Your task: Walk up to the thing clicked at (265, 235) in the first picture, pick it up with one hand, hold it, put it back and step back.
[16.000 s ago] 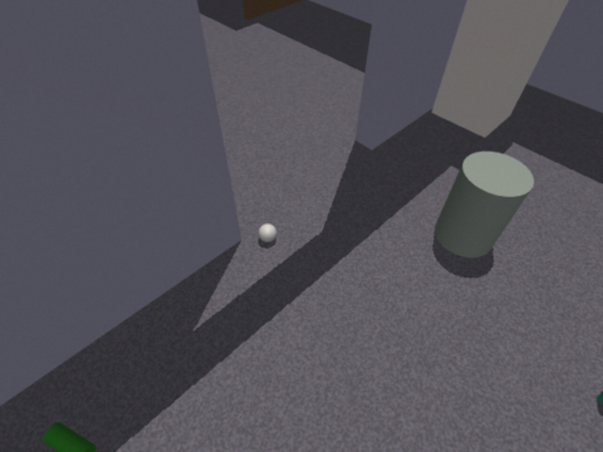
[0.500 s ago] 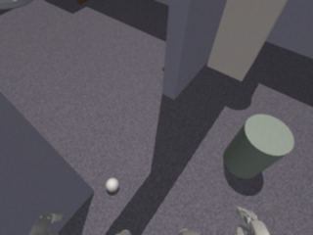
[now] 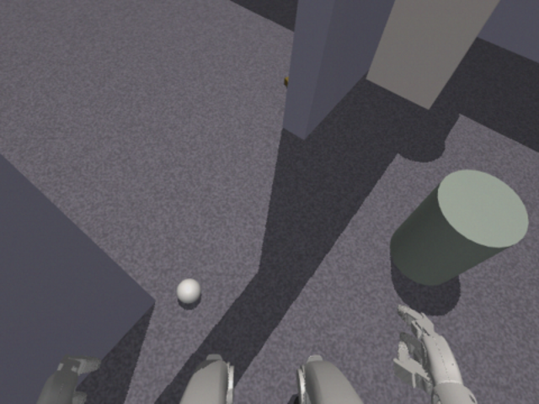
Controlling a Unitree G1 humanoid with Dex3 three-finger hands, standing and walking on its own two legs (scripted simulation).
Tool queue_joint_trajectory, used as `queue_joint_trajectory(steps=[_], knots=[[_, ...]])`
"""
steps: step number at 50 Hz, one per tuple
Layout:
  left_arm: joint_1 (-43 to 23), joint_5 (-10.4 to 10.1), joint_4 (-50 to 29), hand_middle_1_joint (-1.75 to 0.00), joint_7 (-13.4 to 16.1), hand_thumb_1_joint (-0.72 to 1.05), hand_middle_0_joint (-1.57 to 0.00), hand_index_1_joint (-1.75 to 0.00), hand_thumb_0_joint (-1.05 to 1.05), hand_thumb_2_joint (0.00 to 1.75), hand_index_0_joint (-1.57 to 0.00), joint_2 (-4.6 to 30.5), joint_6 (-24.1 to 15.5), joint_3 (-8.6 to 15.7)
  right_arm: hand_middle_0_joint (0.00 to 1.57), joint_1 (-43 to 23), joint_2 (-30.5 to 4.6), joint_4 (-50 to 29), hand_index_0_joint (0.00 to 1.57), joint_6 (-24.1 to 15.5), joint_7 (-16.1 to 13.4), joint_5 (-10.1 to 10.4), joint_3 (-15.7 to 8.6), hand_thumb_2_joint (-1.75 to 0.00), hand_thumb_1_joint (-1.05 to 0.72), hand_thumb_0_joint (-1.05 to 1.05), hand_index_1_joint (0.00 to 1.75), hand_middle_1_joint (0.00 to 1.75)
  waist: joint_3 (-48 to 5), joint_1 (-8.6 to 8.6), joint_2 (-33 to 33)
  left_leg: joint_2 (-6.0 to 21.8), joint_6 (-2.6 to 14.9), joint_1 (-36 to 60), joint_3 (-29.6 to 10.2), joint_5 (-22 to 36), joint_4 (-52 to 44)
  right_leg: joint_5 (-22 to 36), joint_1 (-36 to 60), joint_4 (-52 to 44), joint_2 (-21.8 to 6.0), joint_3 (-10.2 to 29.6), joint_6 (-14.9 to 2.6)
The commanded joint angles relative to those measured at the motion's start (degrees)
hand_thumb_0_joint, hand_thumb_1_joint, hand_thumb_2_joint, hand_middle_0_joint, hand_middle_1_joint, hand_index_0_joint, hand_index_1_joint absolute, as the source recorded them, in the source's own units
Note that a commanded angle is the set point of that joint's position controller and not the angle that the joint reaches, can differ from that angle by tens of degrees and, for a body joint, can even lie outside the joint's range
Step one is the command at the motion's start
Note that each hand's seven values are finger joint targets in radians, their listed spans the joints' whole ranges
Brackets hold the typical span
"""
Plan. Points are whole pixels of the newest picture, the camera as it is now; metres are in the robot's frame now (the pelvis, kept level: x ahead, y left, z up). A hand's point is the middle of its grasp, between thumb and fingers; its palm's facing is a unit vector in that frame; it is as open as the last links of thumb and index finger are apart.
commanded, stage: rise first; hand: left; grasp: from above
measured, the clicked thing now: (188, 290) +0.44 +0.22 -0.64
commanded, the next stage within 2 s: none
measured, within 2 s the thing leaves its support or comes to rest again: neither
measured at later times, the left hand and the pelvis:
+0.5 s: hand (122, 357) +0.22 +0.28 -0.29, palm faces -0.42 -0.54 -0.73, open 14.1 cm; pelvis -0.05 -0.01 -0.15, yaw -1 degrees
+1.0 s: hand (141, 321) +0.31 +0.30 -0.43, palm faces -0.47 -0.14 -0.87, open 14.0 cm; pelvis -0.10 +0.00 -0.29, yaw -5 degrees
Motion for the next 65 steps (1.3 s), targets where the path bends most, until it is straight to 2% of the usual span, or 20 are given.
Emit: queue_joint_trajectory(steps=[1, 4, 9, 12, 17, 18, 21, 23, 28, 31, 35, 38, 44, 52, 54, 55, 58, 59, 63, 65], knots=[[5.4, 1.3, -9.0, -1.07, 1.3, -0.54, -0.07, -1.06, 0.0, 0.95, -0.08, 9.9, -0.8, 4.1, 0.2, 1.0, -8.3, -7.8, 0.2, -2.9, -0.3, 0.1, -3.9, -0.9, -0.89, 0.0, 0.3, 0.3, -16.0, 0.58, 3.0, -0.1, 0.88, 10.3, 0.9, 22.1, -5.8, 19.7, 5.8, -5.6, 0.8, -1.1, -1.86], [2.6, 2.2, -11.4, -1.07, 1.2, -0.56, -0.08, -1.07, 0.0, 0.95, -0.08, 10.8, -1.2, 3.7, 0.2, -0.1, -8.7, -8.5, 0.2, -3.2, -0.2, 0.1, -3.9, -0.9, -0.91, 0.0, 0.3, 0.3, -16.3, -0.02, 3.9, 0.1, 0.78, 8.8, 0.6, 21.6, -4.1, 18.7, 2.6, -3.4, 0.9, -1.3, -1.94], [-4.8, 6.7, -3.1, -1.07, 1.3, -0.56, -0.07, -1.07, 0.0, 0.95, -0.08, 12.4, -5.0, 3.4, 0.2, -0.4, -9.5, -5.0, 0.2, -4.3, 0.5, -0.1, -4.1, -0.9, -0.91, 0.0, 0.3, 0.3, -14.1, -1.04, 4.0, 0.3, 0.72, 0.8, -0.6, 15.3, 1.5, 12.4, -8.5, 4.0, 1.0, -1.3, -2.37], [-11.7, 10.4, -1.0, -1.07, 1.7, -0.54, -0.06, -1.07, 0.0, 0.96, -0.06, 14.2, -9.3, 3.8, 0.2, -1.5, -10.3, -4.3, 0.2, -5.2, 1.4, -0.2, -4.5, -0.89, -0.87, 0.0, 0.3, 0.3, -15.9, -0.54, 5.2, 0.0, 0.39, -4.2, -1.0, 9.5, 5.1, 7.9, -15.0, 9.2, 0.9, -0.8, -2.56], [-21.8, 17.1, 4.8, -1.07, 3.1, -0.56, -0.07, -1.07, 0.0, 0.99, -0.07, 16.5, -15.3, 2.4, 0.2, -3.1, -11.3, -2.6, 0.2, -6.4, 1.9, 0.0, -5.0, -0.9, -0.89, 0.0, 0.3, 0.3, -23.0, -0.98, 3.7, -0.5, 0.73, -11.3, -0.1, 7.9, 13.5, 7.9, -21.3, 16.0, 1.3, -0.7, -2.36], [-24.0, 18.5, 6.2, -1.08, 3.7, -0.56, -0.07, -1.08, 0.0, 0.99, -0.07, 19.3, -16.3, 4.3, 0.2, -2.9, -11.6, -1.7, 0.2, -6.5, 2.0, 0.0, -4.9, -0.9, -0.89, 0.0, 0.3, 0.3, -24.0, -0.14, 4.7, -0.7, 0.89, -13.4, 0.4, 8.2, 15.4, 8.4, -22.4, 17.5, 1.2, -0.4, -2.42], [-26.9, 22.4, 10.0, -1.08, 5.0, -0.55, -0.08, -1.08, 0.0, 0.99, -0.08, 22.9, -18.0, 6.0, 0.2, -2.7, -12.4, 0.0, 0.2, -6.1, 2.7, -0.2, -5.1, -0.9, -0.9, 0.0, 0.3, 0.3, -29.5, 1.72, 5.3, -0.8, 1.09, -16.0, 1.0, 12.5, 20.5, 10.9, -25.1, 22.1, 1.4, -0.5, -2.62], [-31.4, 24.7, 12.6, -1.09, 5.1, -0.57, -0.07, -1.09, 0.0, 1.01, -0.07, 21.3, -19.2, 3.6, 0.2, -2.8, -12.4, 0.9, 0.2, -5.6, 3.2, -0.5, -5.6, -0.9, -0.89, 0.0, 0.3, 0.3, -29.9, 0.81, 5.2, -0.7, 1.17, -18.8, 0.9, 10.7, 22.9, 9.2, -29.1, 24.0, 1.6, -1.0, -2.64], [-42.2, 31.2, 18.0, -1.08, 6.4, -0.52, -0.07, -1.08, 0.0, 1.0, -0.07, 28.0, -22.5, 6.0, 0.2, -0.5, -13.1, 3.5, 0.2, -3.8, 4.4, -1.0, -6.2, -0.89, -0.87, 0.0, 0.3, 0.3, -36.1, 1.6, 3.1, -0.7, 1.61, -25.3, 1.2, 10.4, 30.5, 9.2, -31.9, 29.5, 1.8, -1.6, -2.45], [-47.2, 34.7, 23.7, -1.08, 7.3, -0.52, -0.06, -1.08, 0.0, 1.01, -0.06, 30.6, -24.4, 6.7, 0.2, 0.3, -13.4, 4.9, 0.2, -2.6, 4.9, -1.3, -6.3, -0.89, -0.86, 0.0, 0.3, 0.3, -36.2, 1.66, 2.0, -0.6, 1.74, -30.3, 1.5, 7.5, 33.9, 6.7, -34.8, 32.2, 2.0, -2.1, -2.32], [-56.1, 38.8, 24.8, -1.08, 8.3, -0.52, -0.05, -1.08, 0.0, 1.02, -0.05, 33.9, -27.1, 6.4, 0.2, 1.9, -13.3, 6.3, 0.2, -1.1, 5.1, -2.0, -6.2, -0.89, -0.86, 0.0, 0.3, 0.3, -38.0, 0.66, 2.8, -0.7, 2.01, -35.4, 2.4, 3.6, 38.0, 3.8, -36.0, 34.3, 2.1, -2.0, -2.03], [-59.3, 40.9, 27.4, -1.08, 9.1, -0.53, -0.05, -1.07, 0.0, 1.02, -0.05, 33.9, -28.2, 5.6, 0.2, 2.5, -13.4, 6.9, 0.2, 0.0, 5.2, -2.3, -6.2, -0.89, -0.87, 0.0, 0.3, 0.3, -37.3, -0.23, 3.6, -0.7, 1.99, -36.6, 2.1, 0.5, 39.5, 0.2, -39.9, 35.8, 2.4, -2.8, -2.2], [-65.8, 45.5, 31.5, -1.04, 12.0, -0.54, -0.05, -1.04, 0.0, 1.02, -0.06, 38.8, -30.2, 6.3, 0.2, 3.4, -14.2, 8.8, 0.2, 2.9, 5.5, -3.2, -5.6, -0.9, -0.88, 0.0, 0.3, 0.3, -34.7, -1.0, 8.6, -0.5, 1.65, -37.5, -0.5, -6.5, 39.8, -5.5, -49.3, 41.2, 2.6, -5.4, -2.9], [-71.6, 51.6, 38.0, -0.99, 15.8, -0.55, -0.06, -0.99, 0.0, 1.03, -0.06, 38.3, -31.4, 3.5, 0.2, 3.9, -14.8, 9.4, 0.2, 5.2, 6.2, -4.5, -4.5, -0.9, -0.9, 0.0, 0.3, 0.3, -33.1, -3.22, 10.7, -0.9, 1.4, -39.1, -1.1, -3.4, 43.9, -2.3, -55.2, 45.7, 2.3, -6.6, -3.27], [-75.3, 53.0, 37.6, -0.97, 16.8, -0.55, -0.07, -0.98, 0.0, 1.02, -0.06, 40.1, -31.5, 3.3, 0.2, 3.5, -14.8, 9.7, 0.2, 5.6, 6.4, -4.9, -4.1, -0.9, -0.9, 0.0, 0.3, 0.3, -33.5, -3.49, 12.3, -1.0, 1.48, -39.3, -0.6, -1.6, 45.2, -0.6, -55.5, 46.2, 2.3, -6.3, -3.28], [-76.8, 54.0, 40.5, -0.96, 17.2, -0.55, -0.08, -0.97, 0.0, 1.02, -0.07, 40.3, -31.4, 2.5, 0.2, 4.2, -14.7, 10.1, 0.2, 5.8, 6.4, -5.2, -3.9, -0.9, -0.9, 0.0, 0.3, 0.3, -31.9, -5.4, 9.9, -0.9, 1.78, -40.8, -0.7, -1.4, 46.4, -0.3, -55.8, 46.2, 2.5, -6.5, -3.14], [-78.8, 54.6, 42.8, -0.95, 19.0, -0.53, -0.1, -0.96, 0.0, 1.01, -0.09, 39.5, -32.6, 2.0, 0.2, 4.8, -14.4, 11.6, 0.2, 5.8, 6.6, -6.2, -3.4, -0.9, -0.9, 0.0, 0.3, 0.3, -29.8, -6.04, 8.8, -0.9, 1.94, -43.5, -0.5, -2.9, 48.2, -1.9, -57.3, 46.8, 2.4, -6.5, -2.82], [-81.5, 55.5, 42.0, -0.95, 19.5, -0.52, -0.1, -0.96, 0.0, 0.99, -0.09, 41.6, -32.9, 2.6, 0.2, 3.9, -14.7, 11.0, 0.2, 5.7, 6.6, -6.6, -3.2, -0.9, -0.9, 0.0, 0.3, 0.3, -30.7, -5.63, 9.8, -0.9, 1.87, -43.4, -0.3, -3.0, 48.3, -2.3, -57.1, 46.8, 2.3, -6.3, -2.9], [-85.5, 57.9, 47.9, -0.98, 21.5, -0.52, -0.09, -0.98, 0.0, 0.99, -0.09, 40.4, -33.6, -0.3, 0.2, 4.0, -13.8, 12.2, 0.2, 5.9, 6.6, -7.8, -1.9, -0.9, -0.9, 0.0, 0.3, 0.3, -28.3, -8.38, 5.9, -0.9, 2.4, -48.3, 0.2, -5.9, 51.1, -5.6, -58.3, 46.4, 2.7, -6.4, -2.34], [-87.2, 58.5, 50.1, -1.01, 22.7, -0.54, -0.06, -1.01, 0.0, 1.01, -0.07, 42.0, -34.0, -0.2, 0.2, 2.8, -14.1, 12.4, 0.2, 5.6, 6.4, -8.0, -1.3, -0.9, -0.9, 0.0, 0.3, 0.3, -28.0, -8.03, 6.8, -1.1, 2.29, -49.1, 0.2, -7.1, 51.6, -7.5, -59.2, 47.0, 2.7, -6.3, -2.39]])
